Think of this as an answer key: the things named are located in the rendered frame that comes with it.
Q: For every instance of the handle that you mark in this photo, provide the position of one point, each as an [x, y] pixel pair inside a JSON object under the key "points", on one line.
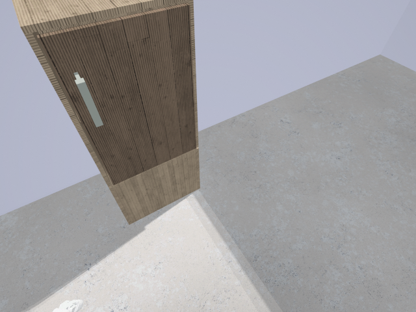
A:
{"points": [[80, 82]]}

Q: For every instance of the cupboard door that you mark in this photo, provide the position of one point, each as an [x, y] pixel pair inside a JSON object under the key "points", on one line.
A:
{"points": [[138, 69]]}

